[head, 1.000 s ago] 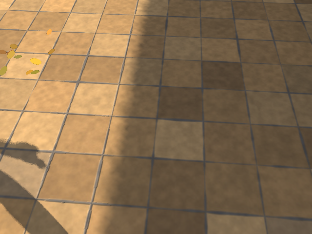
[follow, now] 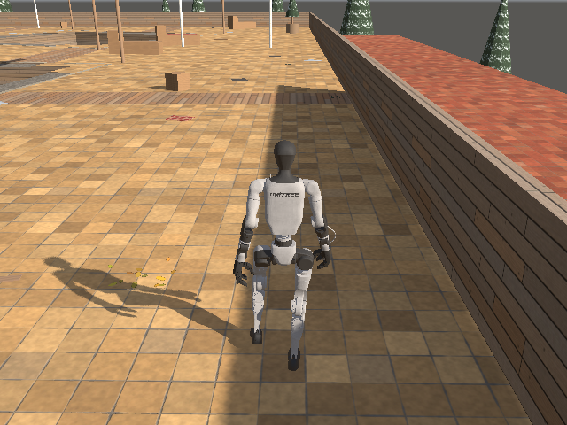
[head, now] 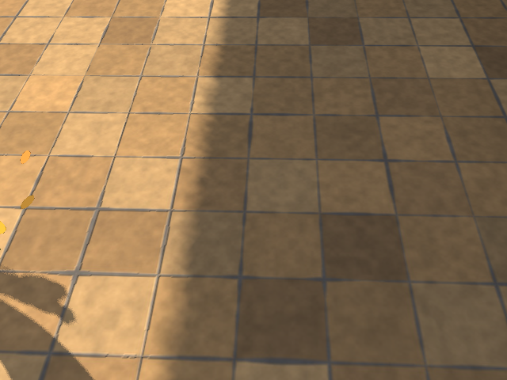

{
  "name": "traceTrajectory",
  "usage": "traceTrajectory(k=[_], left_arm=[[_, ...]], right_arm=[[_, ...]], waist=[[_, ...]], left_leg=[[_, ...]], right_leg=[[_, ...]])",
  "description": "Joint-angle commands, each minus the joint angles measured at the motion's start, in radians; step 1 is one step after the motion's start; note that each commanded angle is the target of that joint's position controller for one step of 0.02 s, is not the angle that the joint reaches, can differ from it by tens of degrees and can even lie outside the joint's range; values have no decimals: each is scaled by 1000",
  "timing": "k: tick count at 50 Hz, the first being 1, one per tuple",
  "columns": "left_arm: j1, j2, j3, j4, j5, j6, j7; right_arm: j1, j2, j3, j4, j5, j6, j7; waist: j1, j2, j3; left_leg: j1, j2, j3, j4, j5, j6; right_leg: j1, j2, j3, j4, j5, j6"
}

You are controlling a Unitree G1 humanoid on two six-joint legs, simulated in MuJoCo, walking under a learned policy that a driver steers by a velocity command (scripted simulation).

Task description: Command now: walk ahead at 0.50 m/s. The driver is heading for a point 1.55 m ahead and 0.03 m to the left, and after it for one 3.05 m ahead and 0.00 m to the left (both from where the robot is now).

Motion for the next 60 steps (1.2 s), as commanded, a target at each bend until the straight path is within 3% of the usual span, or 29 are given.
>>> traceTrajectory(k=[1, 5, 8, 10, 11, 12, 13, 14, 15, 16, 17, 19, 24, 30, 32, 35, 38, 39, 40, 41, 42, 43, 44, 46, 49, 55, 57, 59, 60], left_arm=[[34, 113, 12, -38, -1, -15, 3], [105, 117, 11, -13, 6, -12, 11], [111, 131, 16, 0, 15, -7, 20], [76, 146, 20, -2, 17, -5, 24], [61, 154, 22, -2, 16, -2, 23], [45, 147, 19, -8, 10, 0, 21], [55, 98, 3, -46, -14, -2, 13], [151, 45, -1, -49, -34, -1, 6], [60, 127, 23, -52, -7, 6, 9], [-18, 118, 23, -79, -2, 1, 4], [-52, 100, 21, -84, 0, -1, 1], [-30, 70, 20, -76, 23, 23, -9], [-154, 66, 21, -123, 27, 57, -25], [-382, 61, 8, -201, 12, 54, -29], [-414, 47, 0, -209, 10, 49, -24], [-405, 46, -6, -201, 8, 36, -10], [-207, 94, 13, -129, 15, 11, 8], [-99, 117, 21, -93, 28, -6, 14], [33, 192, 36, -68, 49, -18, 19], [18, 226, 41, -70, 27, -8, 10], [-36, 179, 34, -96, -18, 7, 2], [-139, 131, 18, -110, -21, 14, 5], [-202, 78, 0, -115, -14, 19, 11], [-221, 47, -16, -102, -8, 23, 27], [-204, 81, -17, -88, 6, 18, 26], [-180, 110, -11, -69, 4, 56, 25], [-186, 105, -12, -66, -6, 70, 28], [-146, 90, -11, -54, -7, 78, 28], [-114, 63, -12, -51, -17, 83, 25]], right_arm=[[-86, -24, 5, -70, 8, -5, 4], [-191, -28, 10, -106, 11, -10, 2], [-217, -43, 6, -128, 11, -21, 1], [-140, -56, -3, -111, 11, -31, -7], [-25, -70, -14, -73, 8, -38, -14], [151, -98, -29, -12, -3, -49, -23], [325, -189, -54, 19, -30, -56, -35], [352, -256, -71, 26, -24, -48, -26], [254, -207, -61, 14, 11, -37, -20], [152, -146, -43, -4, 19, -38, -17], [103, -95, -28, -8, 15, -45, -14], [102, -40, -10, 16, 20, -56, -21], [219, -88, -13, 61, 23, -76, -28], [323, -81, -2, 85, 21, -72, -29], [347, -72, 4, 98, 19, -71, -34], [364, -68, 9, 117, 9, -64, -42], [310, -90, 4, 116, 12, -60, -52], [302, -92, 4, 115, 26, -59, -53], [319, -62, 14, 85, 42, -60, -57], [523, 35, 28, 123, 92, -43, -57], [475, -47, 6, 147, 56, -22, -64], [366, -39, 4, 118, 29, -17, -59], [310, -23, 5, 110, 9, -11, -55], [307, -1, 5, 117, -7, 15, -45], [327, 31, 15, 144, 3, 48, -50], [217, 4, 24, 145, 9, 68, -62], [238, 19, 32, 164, 7, 58, -62], [249, -12, 37, 163, -5, 39, -66], [208, -36, 34, 164, 13, 32, -67]], waist=[[-2, -90, 67], [32, -101, 78], [24, -105, 85], [-22, -114, 48], [-70, -109, -9], [-140, -74, -103], [-183, 38, -237], [-138, 214, -330], [-111, 55, -230], [-78, 21, -96], [-52, -9, -39], [-2, 21, -9], [1, 16, 32], [-54, 22, 67], [-61, 20, 76], [-63, 50, 50], [23, 54, -25], [69, 15, -78], [89, -80, -209], [4, -269, -387], [11, -109, -378], [-7, -109, -222], [-31, -78, -120], [-71, -104, -66], [-91, -110, -93], [-54, -142, -35], [-66, -101, -1], [-46, -46, 42], [-1, 60, 88]], left_leg=[[-21, -15, 41, -136, 94, -13], [-26, -43, 64, -258, 103, 7], [-9, -61, 66, -318, 23, 41], [132, -106, 87, -367, -51, 75], [273, -141, 103, -408, -54, 96], [503, -137, 90, -452, -12, 125], [801, 98, -186, -469, -99, 196], [963, 328, -639, -597, -106, 320], [860, 270, -601, -630, -182, 284], [709, 237, -453, -659, -162, 252], [602, 188, -356, -697, -87, 218], [486, 116, -224, -736, 18, 171], [479, 87, -133, -794, 112, 179], [565, 59, -67, -802, 232, 160], [594, 53, -23, -752, 446, 149], [642, 55, 8, -645, 671, 131], [679, 45, -2, -421, 785, 97], [617, 9, 18, -268, 654, 71], [439, -48, 50, -15, 225, 42], [248, -199, 38, 290, -553, 16], [250, -163, -73, 314, -498, 15], [207, -140, -67, 301, -447, 8], [213, -108, -67, 237, -392, 1], [320, -84, -54, 119, -329, -17], [409, -99, -20, -26, -310, -29], [444, -95, 9, -270, -225, -18], [515, -93, 16, -412, -141, -4], [520, -8, -90, -560, -123, 16], [371, 5, -137, -591, -219, 31]], right_leg=[[-41, -261, 158, -122, 288, -97], [78, -285, 144, -90, 367, -101], [162, -321, 143, -34, 473, -100], [164, -320, 116, 74, 695, -78], [150, -302, 98, 205, 797, -64], [57, -259, 62, 404, 740, -42], [-207, -191, 16, 721, 402, -9], [-496, -8, 25, 1038, -353, 17], [-576, -71, 152, 1097, -293, -1], [-595, -113, 148, 1064, -196, -3], [-562, -146, 143, 1006, -134, -2], [-474, -177, 134, 927, -95, 19], [-564, -201, 92, 811, 12, 64], [-617, -186, 45, 533, 169, 84], [-574, -156, 17, 447, 185, 76], [-478, -110, -1, 376, 162, 48], [-272, -53, 7, 249, 146, 0], [-109, -94, 32, 163, 358, -15], [145, -316, 216, 257, 845, -57], [357, -563, 484, 296, 1264, -263], [238, -506, 451, 242, 1096, -256], [93, -457, 373, 173, 899, -227], [-35, -405, 314, 111, 748, -184], [-192, -334, 213, 54, 650, -131], [-249, -301, 168, 34, 523, -113], [-317, -288, 242, -59, -185, -76], [-366, -276, 248, -53, -296, -37], [-374, -237, 237, -16, -296, 29], [-304, -167, 167, 3, -194, 47]])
